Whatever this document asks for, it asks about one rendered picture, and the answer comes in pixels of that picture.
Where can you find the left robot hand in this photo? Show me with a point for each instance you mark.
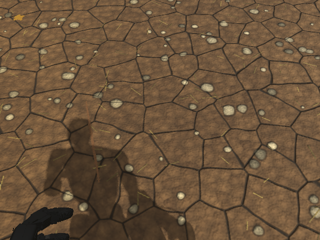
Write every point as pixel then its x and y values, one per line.
pixel 40 220

